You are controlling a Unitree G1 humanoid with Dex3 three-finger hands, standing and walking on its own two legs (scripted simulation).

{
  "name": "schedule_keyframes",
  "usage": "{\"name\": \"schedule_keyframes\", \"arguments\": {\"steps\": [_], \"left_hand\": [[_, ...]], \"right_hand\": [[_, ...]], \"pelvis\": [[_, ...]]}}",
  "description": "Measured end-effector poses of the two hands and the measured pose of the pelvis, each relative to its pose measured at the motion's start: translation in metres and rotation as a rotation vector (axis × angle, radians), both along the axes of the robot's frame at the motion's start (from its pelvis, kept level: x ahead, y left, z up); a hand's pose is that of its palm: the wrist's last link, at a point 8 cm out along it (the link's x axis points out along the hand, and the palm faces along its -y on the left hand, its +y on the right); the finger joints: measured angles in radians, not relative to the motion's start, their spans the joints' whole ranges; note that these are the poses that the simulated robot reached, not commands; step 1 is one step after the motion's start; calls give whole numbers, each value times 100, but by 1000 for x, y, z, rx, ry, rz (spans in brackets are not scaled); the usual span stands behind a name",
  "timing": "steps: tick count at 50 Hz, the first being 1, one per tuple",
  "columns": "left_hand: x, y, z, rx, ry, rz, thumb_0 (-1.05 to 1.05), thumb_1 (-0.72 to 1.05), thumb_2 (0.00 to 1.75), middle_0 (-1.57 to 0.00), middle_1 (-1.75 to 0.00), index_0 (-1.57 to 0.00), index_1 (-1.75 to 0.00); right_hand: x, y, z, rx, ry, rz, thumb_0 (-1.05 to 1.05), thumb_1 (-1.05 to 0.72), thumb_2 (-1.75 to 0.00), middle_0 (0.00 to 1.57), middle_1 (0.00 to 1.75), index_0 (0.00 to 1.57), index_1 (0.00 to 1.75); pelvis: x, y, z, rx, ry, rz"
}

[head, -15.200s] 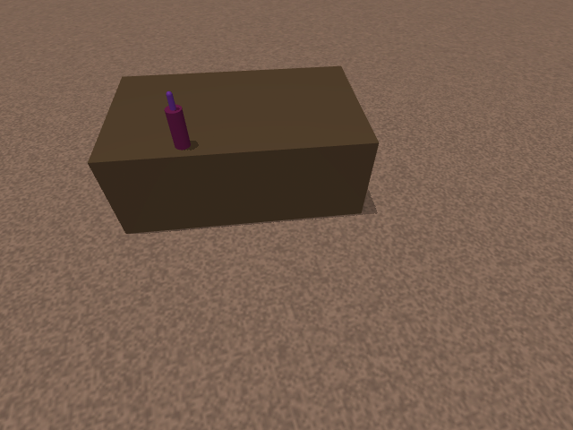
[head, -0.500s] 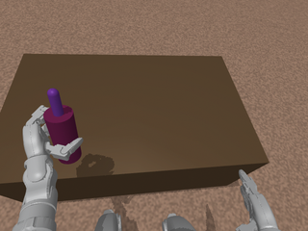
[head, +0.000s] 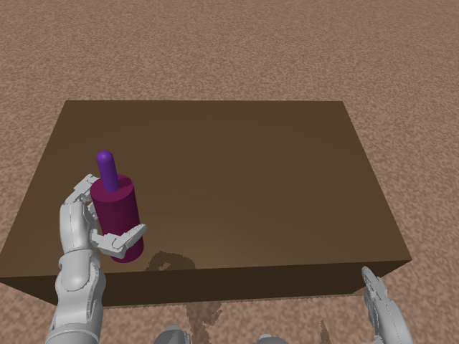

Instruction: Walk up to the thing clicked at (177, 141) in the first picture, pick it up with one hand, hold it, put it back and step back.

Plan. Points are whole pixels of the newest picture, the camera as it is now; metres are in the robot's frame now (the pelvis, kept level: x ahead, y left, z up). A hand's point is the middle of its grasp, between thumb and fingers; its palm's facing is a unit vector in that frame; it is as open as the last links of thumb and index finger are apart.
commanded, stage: lift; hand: left
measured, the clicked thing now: (117, 208) +0.35 +0.17 +0.06
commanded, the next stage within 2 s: hold in 0.16 s
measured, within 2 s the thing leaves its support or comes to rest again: neither
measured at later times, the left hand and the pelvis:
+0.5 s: hand (118, 211) +0.34 +0.17 +0.05, palm faces +0.22 -0.97 -0.02, open 10.2 cm; pelvis +0.01 +0.00 +0.01, yaw +0 degrees
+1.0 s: hand (116, 216) +0.32 +0.17 +0.07, palm faces +0.23 -0.97 -0.02, open 10.2 cm; pelvis +0.01 +0.00 +0.02, yaw +0 degrees
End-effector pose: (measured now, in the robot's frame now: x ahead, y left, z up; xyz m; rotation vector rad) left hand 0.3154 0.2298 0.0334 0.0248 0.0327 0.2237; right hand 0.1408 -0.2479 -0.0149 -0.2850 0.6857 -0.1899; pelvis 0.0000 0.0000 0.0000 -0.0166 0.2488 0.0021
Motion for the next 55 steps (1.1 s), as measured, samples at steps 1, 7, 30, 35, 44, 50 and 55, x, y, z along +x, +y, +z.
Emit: {"name": "schedule_keyframes", "arguments": {"steps": [1,7,30,35,44,50,55], "left_hand": [[0,-1,1,1,2,-2,0,-56,117,-88,-127,-76,-117],[-1,-6,6,-1,11,-10,0,-56,117,-88,-128,-76,-117],[-5,-13,31,2,-5,-8,0,-54,114,-88,-126,-76,-116],[-6,-14,35,-8,-4,-7,0,-54,114,-88,-126,-76,-116],[-17,-16,36,-11,23,-4,0,-54,114,-88,-126,-76,-116],[-23,-15,38,-10,19,5,0,-54,114,-88,-126,-76,-116],[-25,-11,38,-4,18,12,0,-54,114,-88,-127,-76,-117]], "right_hand": [[0,0,0,2,2,-1,-1,55,-5,6,5,5,6],[1,-3,-1,11,5,-8,-1,55,-5,6,5,5,6],[11,-3,1,29,0,-8,-1,53,-5,6,5,5,6],[11,-3,0,36,3,-18,-1,53,-5,6,5,5,6],[8,-3,0,39,3,-24,-1,53,-5,6,5,5,6],[7,-4,2,28,-9,-26,-1,53,-5,6,5,5,6],[4,-6,2,21,-10,-30,-1,53,-5,6,5,5,6]], "pelvis": [[0,0,1,1,-2,0],[2,-2,4,6,-13,-4],[12,-4,13,10,-41,-3],[12,-3,15,10,-49,-4],[10,-3,18,10,-63,-6],[5,-2,19,11,-75,-4],[2,-2,20,12,-78,-2]]}}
